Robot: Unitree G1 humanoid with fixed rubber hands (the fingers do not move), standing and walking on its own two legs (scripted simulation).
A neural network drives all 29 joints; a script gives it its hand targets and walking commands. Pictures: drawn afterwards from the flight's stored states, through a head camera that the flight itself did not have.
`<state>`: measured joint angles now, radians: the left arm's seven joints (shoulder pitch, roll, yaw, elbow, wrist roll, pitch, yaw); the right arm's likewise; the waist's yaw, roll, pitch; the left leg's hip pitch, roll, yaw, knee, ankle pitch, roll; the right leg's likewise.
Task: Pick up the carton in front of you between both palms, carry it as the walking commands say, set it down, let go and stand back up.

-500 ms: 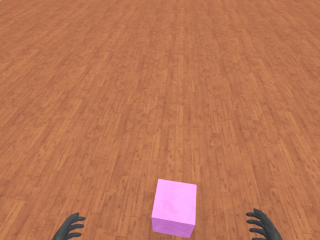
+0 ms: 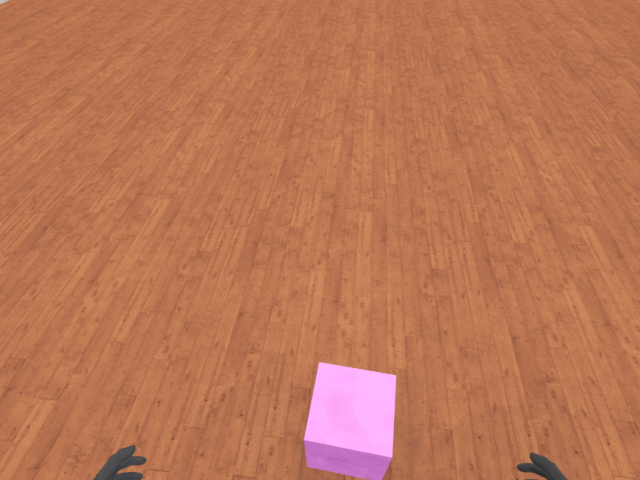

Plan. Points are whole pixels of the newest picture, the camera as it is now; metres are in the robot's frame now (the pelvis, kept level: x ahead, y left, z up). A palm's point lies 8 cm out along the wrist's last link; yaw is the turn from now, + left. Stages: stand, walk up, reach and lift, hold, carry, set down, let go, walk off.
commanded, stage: stand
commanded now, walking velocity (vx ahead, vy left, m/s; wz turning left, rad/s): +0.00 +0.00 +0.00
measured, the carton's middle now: (350, 422) +0.41 -0.06 -0.65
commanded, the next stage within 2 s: none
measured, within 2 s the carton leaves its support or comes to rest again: neither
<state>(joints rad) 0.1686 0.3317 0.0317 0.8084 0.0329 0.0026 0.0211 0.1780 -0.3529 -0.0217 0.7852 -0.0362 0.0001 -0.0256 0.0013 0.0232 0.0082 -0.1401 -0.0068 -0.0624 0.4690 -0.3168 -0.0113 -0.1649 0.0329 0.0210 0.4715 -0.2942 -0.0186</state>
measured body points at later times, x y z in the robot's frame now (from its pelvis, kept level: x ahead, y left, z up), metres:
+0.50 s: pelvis -0.02 +0.00 +0.01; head -0.02 +0.00 +0.46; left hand +0.09 +0.31 -0.10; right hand +0.10 -0.30 -0.11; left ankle -0.04 +0.13 -0.74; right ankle -0.03 -0.11 -0.74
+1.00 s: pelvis -0.03 +0.01 +0.01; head -0.03 +0.00 +0.46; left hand +0.07 +0.32 -0.10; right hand +0.07 -0.31 -0.11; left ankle -0.04 +0.13 -0.74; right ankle -0.03 -0.11 -0.74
